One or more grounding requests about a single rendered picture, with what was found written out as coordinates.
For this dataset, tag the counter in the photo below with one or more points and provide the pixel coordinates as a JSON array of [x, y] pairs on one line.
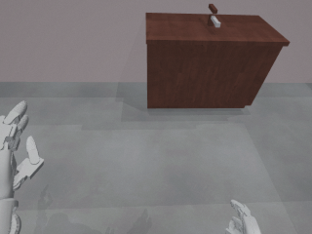
[[193, 64]]

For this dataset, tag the tap lever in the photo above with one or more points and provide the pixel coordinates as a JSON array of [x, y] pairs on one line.
[[215, 21]]

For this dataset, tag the robot left forearm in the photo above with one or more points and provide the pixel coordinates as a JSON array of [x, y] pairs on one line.
[[10, 222]]

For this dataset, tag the robot right hand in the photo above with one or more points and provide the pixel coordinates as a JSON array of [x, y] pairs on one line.
[[248, 225]]

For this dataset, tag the robot left hand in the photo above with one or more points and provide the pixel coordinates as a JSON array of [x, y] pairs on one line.
[[11, 127]]

